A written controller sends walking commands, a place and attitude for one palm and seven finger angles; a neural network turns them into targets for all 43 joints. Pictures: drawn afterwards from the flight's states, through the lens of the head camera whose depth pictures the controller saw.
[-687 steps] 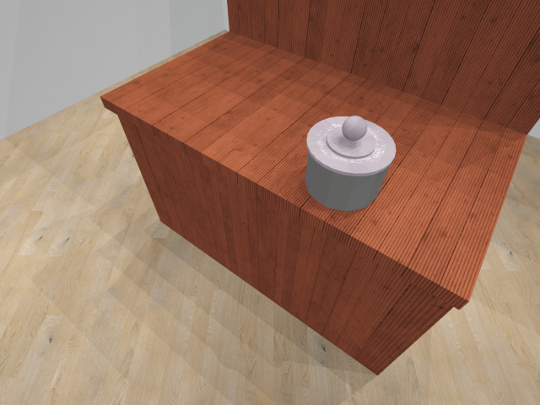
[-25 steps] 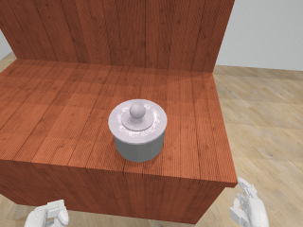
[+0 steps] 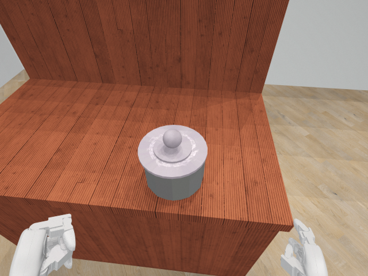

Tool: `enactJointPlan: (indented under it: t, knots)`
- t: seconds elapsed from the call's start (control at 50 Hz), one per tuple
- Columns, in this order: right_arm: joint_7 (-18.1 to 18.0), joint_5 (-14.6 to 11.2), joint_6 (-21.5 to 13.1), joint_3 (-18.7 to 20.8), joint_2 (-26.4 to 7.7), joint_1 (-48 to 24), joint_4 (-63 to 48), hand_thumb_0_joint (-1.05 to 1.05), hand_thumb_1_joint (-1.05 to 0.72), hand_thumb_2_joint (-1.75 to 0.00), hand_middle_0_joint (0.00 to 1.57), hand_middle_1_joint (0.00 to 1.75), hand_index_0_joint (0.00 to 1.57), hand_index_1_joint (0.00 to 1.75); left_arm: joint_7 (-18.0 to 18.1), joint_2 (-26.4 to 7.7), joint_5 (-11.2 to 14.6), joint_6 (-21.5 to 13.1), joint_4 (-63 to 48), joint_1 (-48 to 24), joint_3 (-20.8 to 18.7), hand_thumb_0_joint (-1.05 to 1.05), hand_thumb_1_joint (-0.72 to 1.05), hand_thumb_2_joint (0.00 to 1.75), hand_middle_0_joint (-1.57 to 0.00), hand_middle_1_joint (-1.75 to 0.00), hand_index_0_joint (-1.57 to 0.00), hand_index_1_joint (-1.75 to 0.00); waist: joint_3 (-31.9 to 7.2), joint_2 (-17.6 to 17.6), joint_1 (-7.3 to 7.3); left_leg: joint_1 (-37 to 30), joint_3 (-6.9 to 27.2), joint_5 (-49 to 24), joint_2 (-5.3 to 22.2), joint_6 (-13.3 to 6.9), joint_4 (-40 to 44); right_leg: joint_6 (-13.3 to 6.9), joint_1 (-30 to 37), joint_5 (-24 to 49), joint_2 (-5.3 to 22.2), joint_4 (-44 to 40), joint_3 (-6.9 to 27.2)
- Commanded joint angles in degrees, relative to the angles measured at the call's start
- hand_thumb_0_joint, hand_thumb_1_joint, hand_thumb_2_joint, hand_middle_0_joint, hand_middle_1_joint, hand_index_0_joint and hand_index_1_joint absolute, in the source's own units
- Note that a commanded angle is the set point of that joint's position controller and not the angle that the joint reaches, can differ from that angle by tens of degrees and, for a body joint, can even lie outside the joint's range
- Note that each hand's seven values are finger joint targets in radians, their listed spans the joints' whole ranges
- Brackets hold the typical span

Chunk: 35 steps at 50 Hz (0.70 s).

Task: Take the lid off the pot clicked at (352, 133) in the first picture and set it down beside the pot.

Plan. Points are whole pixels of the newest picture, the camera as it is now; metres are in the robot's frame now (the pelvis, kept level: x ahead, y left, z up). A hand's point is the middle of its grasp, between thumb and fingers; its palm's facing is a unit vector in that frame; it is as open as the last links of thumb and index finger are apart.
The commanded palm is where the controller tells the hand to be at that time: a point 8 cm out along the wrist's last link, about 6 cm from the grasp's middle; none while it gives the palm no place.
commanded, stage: raise the hand higher, near the body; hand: left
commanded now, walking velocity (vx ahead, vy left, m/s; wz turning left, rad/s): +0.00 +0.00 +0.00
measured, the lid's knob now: (172, 138) +0.43 +0.07 +0.07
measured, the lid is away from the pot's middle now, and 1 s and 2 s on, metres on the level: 0.00 0.00 0.00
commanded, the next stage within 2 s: reach forward and open the fingers in 0.20 s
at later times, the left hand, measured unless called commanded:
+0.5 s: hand (63, 221) +0.18 +0.24 +0.09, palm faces +0.01 -0.23 -0.97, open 2.9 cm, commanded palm +0.15 +0.26 +0.15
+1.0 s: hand (57, 197) +0.21 +0.25 +0.12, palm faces -0.16 -0.03 -0.99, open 6.6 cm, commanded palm +0.20 +0.25 +0.18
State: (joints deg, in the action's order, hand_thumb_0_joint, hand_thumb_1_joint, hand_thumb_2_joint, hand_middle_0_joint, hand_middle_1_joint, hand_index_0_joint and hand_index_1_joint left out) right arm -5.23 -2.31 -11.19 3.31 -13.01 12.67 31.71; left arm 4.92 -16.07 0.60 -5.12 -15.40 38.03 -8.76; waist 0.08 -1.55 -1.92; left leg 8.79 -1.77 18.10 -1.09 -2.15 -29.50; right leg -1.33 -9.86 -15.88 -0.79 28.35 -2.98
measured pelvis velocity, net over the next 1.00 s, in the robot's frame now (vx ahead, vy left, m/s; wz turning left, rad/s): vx -0.03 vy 0.00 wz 0.01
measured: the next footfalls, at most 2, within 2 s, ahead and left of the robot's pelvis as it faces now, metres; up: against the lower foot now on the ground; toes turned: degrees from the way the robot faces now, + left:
none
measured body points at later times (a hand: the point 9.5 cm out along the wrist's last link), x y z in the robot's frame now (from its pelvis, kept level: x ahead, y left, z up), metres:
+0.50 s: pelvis -0.01 -0.01 +0.00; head -0.02 -0.03 +0.45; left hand +0.18 +0.25 +0.14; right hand +0.20 -0.26 -0.05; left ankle -0.02 +0.09 -0.74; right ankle +0.00 -0.10 -0.74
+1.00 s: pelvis -0.03 +0.00 +0.01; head -0.03 -0.04 +0.45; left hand +0.22 +0.25 +0.18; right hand +0.20 -0.26 -0.07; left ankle -0.02 +0.09 -0.74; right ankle +0.00 -0.10 -0.74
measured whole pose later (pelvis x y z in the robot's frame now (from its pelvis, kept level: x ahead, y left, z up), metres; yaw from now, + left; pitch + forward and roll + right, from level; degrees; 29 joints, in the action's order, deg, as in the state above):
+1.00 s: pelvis -0.03 +0.00 +0.01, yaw +0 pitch -2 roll +0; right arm -3.0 -3.7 4.3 2.9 -19.0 5.3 30.4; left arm -13.5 -38.5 -42.8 -1.2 -13.2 9.5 -4.0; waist 1.0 -6.5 -3.1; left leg 10.2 -1.5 12.2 -1.9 -2.5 -24.0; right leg -1.3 -11.4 -10.6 -0.1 23.6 -3.3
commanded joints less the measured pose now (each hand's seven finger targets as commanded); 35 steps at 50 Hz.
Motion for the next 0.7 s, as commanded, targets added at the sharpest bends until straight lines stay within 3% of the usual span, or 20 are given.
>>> enactJointPlan:
  t: [0.0, 0.06, 0.16, 0.2, 0.24, 0.28, 0.3, 0.32, 0.34, 0.36, 0.42, 0.44, 0.48, 0.52, 0.54, 0.6, 0.64, 0.66, 0.68]
  knots:
    - [1.34, 0.94, -2.03, -1.10, -4.19, -7.90, -7.63, 0.00, -0.90, -0.90, 0.20, 0.30, 0.20, 0.30, 1.02, -8.12, 0.72, -4.11, -13.06, -0.97, -6.63, 0.00, 0.90, 0.90, -1.30, -1.50, -1.30, -1.50, 0.15, -1.52, -1.58, 2.00, 3.09, -11.20, 2.44, 0.66, 6.10, -0.17, -0.88, 5.50, 1.99, -5.05, 0.79]
    - [1.29, 0.89, -1.87, -1.29, -4.26, -8.48, -7.76, 0.00, -0.90, -0.90, 0.20, 0.30, 0.20, 0.30, 0.91, -8.49, 0.79, -4.67, -13.67, -2.78, -7.23, 0.00, 0.90, 0.90, -1.30, -1.50, -1.30, -1.50, 1.46, -0.91, -1.45, 2.42, 2.93, -9.12, 2.28, 0.50, 6.29, -0.15, -1.43, 3.61, 2.02, -6.05, 1.14]
    - [1.53, 0.97, -2.55, -1.57, -4.15, -8.16, -7.72, 0.00, -0.90, -0.90, 0.20, 0.30, 0.20, 0.30, 1.14, -9.71, 0.93, -5.81, -19.11, -4.03, -8.48, 0.00, 0.90, 0.90, -1.30, -1.50, -1.30, -1.50, -0.54, -5.22, -1.62, 0.72, 3.00, -9.71, 2.33, 0.66, 6.40, -0.34, -0.44, 4.05, 2.08, -6.11, 1.47]
    - [1.47, 1.01, -2.46, -1.41, -4.04, -8.17, -7.16, 0.00, -0.90, -0.90, 0.20, 0.30, 0.20, 0.30, 1.20, -9.16, 1.17, -5.68, -16.87, -3.16, -8.82, 0.00, 0.90, 0.90, -1.30, -1.50, -1.30, -1.50, 0.21, -2.78, -1.70, 0.88, 2.65, -10.20, 2.37, 0.56, 6.26, -0.20, -0.67, 4.67, 2.01, -6.33, 1.39]
    - [1.53, 0.93, -2.33, -1.20, -4.22, -8.56, -7.11, 0.00, -0.90, -0.90, 0.20, 0.30, 0.20, 0.30, 1.22, -10.65, 1.22, -6.02, -17.70, -4.29, -10.47, 0.00, 0.90, 0.90, -1.30, -1.50, -1.30, -1.50, 0.57, -1.47, -1.78, 1.17, 2.46, -10.71, 2.33, 0.53, 6.02, -0.21, -0.45, 5.48, 1.94, -6.47, 1.67]
    - [1.46, 0.97, -2.34, -1.31, -4.15, -8.68, -7.25, 0.00, -0.90, -0.90, 0.20, 0.30, 0.20, 0.30, 1.03, -9.85, 1.46, -6.33, -17.92, -5.38, -9.90, 0.00, 0.90, 0.90, -1.30, -1.50, -1.30, -1.50, 0.60, -1.27, -1.71, 1.06, 2.10, -9.85, 2.23, 0.28, 6.04, -0.02, -0.59, 4.44, 2.19, -6.98, 1.94]
    - [2.51, 2.46, 1.15, -2.59, -8.87, -10.41, -8.57, 0.00, -0.90, -0.90, 0.20, 0.30, 0.20, 0.30, 2.80, -23.11, -22.75, -3.24, -22.28, -9.70, -6.88, 0.00, 0.88, 0.90, -1.28, -1.48, -1.28, -1.48, 0.66, -5.90, -1.39, 6.61, 1.94, -11.18, 0.67, -0.14, 4.55, -0.77, -6.18, 5.03, 0.55, -3.63, 5.77]
    - [3.14, 2.70, 3.09, -2.30, -6.66, -10.68, -11.39, 0.00, -0.90, -0.90, 0.20, 0.30, 0.20, 0.30, 4.30, -18.16, -23.55, -1.03, -25.85, -9.96, -6.46, 0.00, 0.85, 0.90, -1.26, -1.46, -1.26, -1.46, -1.36, -9.71, -1.87, 6.91, 1.42, -11.96, 0.87, 0.10, 4.30, -1.41, -4.91, 4.81, 1.33, -2.45, 2.90]
    - [3.56, 2.28, 4.51, -2.39, -6.71, -10.82, -11.24, 0.00, -0.90, -0.90, 0.20, 0.30, 0.20, 0.30, 5.26, -20.16, -29.81, 1.12, -24.24, -9.09, -5.80, 0.00, 0.82, 0.91, -1.24, -1.43, -1.24, -1.43, -0.44, -9.97, -2.50, 7.67, 2.08, -11.10, 1.16, 0.55, 4.38, -2.00, -5.20, 3.55, 0.74, -2.04, 4.61]
    - [4.03, 2.57, 6.40, -2.09, -6.72, -10.70, -11.66, 0.00, -0.90, -0.90, 0.20, 0.30, 0.20, 0.30, 5.49, -21.49, -34.12, 3.25, -21.71, -4.61, -7.14, 0.00, 0.79, 0.92, -1.23, -1.39, -1.23, -1.39, -2.32, -8.07, -3.72, 8.42, 1.62, -10.70, 1.33, 0.54, 4.21, -2.27, -4.60, 2.56, 0.41, -1.51, 4.69]
    - [4.92, 2.19, 11.81, -2.56, -7.90, -13.12, -13.34, 0.00, -0.90, -0.90, 0.20, 0.30, 0.20, 0.30, 3.19, -27.10, -43.17, 7.28, -19.28, -5.71, -8.24, 0.00, 0.69, 0.98, -1.21, -1.25, -1.21, -1.25, -3.39, -3.75, -4.36, 9.74, 1.31, -9.43, 0.96, 0.42, 4.30, -2.08, -2.92, 3.21, 0.80, -2.52, 7.38]
    - [5.14, 1.35, 12.73, -2.74, -8.21, -14.70, -14.29, 0.00, -0.90, -0.90, 0.20, 0.30, 0.20, 0.30, 2.11, -29.93, -44.44, 7.87, -20.17, -7.66, -9.69, 0.00, 0.66, 1.00, -1.20, -1.22, -1.20, -1.22, -4.20, -6.55, -4.25, 9.21, 1.57, -9.11, 1.16, 0.40, 4.56, -2.19, -1.19, 3.74, 0.89, -2.76, 8.38]
    - [5.08, 0.83, 13.74, -2.75, -7.97, -14.43, -14.35, 0.00, -0.90, -0.90, 0.20, 0.30, 0.20, 0.30, -1.15, -30.70, -45.75, 8.91, -18.32, -8.69, -8.32, 0.00, 0.59, 1.05, -1.18, -1.15, -1.18, -1.15, -5.79, -7.22, -4.09, 8.16, 2.15, -9.97, 1.34, 0.06, 5.35, -1.51, 0.22, 4.64, 1.56, -3.35, 7.43]
    - [4.92, -0.03, 14.04, -2.51, -8.29, -13.90, -13.72, 0.00, -0.90, -0.90, 0.20, 0.30, 0.20, 0.30, -4.96, -32.17, -44.54, 9.18, -15.07, -8.86, -8.18, 0.00, 0.52, 1.09, -1.16, -1.07, -1.16, -1.07, -5.93, -4.15, -3.61, 7.23, 2.76, -11.99, 1.21, -0.16, 5.73, -0.77, 1.13, 7.61, 1.83, -4.28, 6.96]
    - [5.03, -0.60, 13.89, -2.38, -8.30, -15.38, -14.01, 0.00, -0.90, -0.90, 0.20, 0.30, 0.20, 0.30, -6.82, -32.39, -43.47, 9.05, -15.22, -9.98, -7.91, 0.00, 0.49, 1.11, -1.15, -1.04, -1.15, -1.04, -6.03, -5.13, -3.18, 6.54, 2.89, -12.53, 1.27, -0.33, 5.54, -0.68, 1.42, 9.03, 1.89, -4.44, 7.21]
    - [4.59, -0.68, 13.98, -1.88, -8.73, -13.89, -12.63, 0.00, -0.90, -0.90, 0.20, 0.30, 0.20, 0.30, -11.84, -31.30, -41.47, 8.57, -13.65, -16.06, -3.82, 0.00, 0.39, 1.16, -1.11, -0.93, -1.11, -0.93, -4.00, -2.28, -1.48, 5.85, 3.13, -12.35, 1.03, -0.89, 6.86, 0.42, -0.13, 8.75, 2.12, -6.31, 4.84]
    - [4.21, -0.84, 13.52, -2.06, -8.95, -14.85, -12.20, 0.00, -0.90, -0.90, 0.20, 0.30, 0.20, 0.30, -13.53, -35.52, -41.71, 6.96, -13.35, -20.72, -7.24, 0.00, 0.33, 1.18, -1.09, -0.86, -1.09, -0.86, -3.90, -0.66, -1.50, 4.79, 3.45, -12.14, 0.92, -1.22, 6.88, 0.36, -0.29, 8.86, 1.75, -7.25, 5.27]
    - [3.85, -0.57, 13.36, -2.01, -8.62, -13.47, -11.97, 0.00, -0.90, -0.90, 0.20, 0.30, 0.20, 0.30, -14.12, -34.88, -41.82, 5.90, -12.34, -23.00, -6.23, 0.00, 0.30, 1.19, -1.08, -0.83, -1.08, -0.83, -4.80, 0.77, -1.32, 4.57, 3.03, -11.82, 0.72, -1.41, 6.77, 0.76, 0.49, 7.98, 2.25, -7.29, 4.14]
    - [3.57, -0.55, 13.56, -2.08, -8.86, -13.46, -11.05, 0.00, -0.90, -0.90, 0.20, 0.30, 0.20, 0.30, -14.49, -36.52, -42.23, 4.97, -11.92, -26.21, -7.30, 0.00, 0.27, 1.20, -1.06, -0.79, -1.06, -0.79, -5.20, -0.13, -1.28, 3.70, 3.42, -11.46, 0.75, -1.33, 7.43, 0.80, -0.23, 6.96, 2.13, -8.10, 4.16]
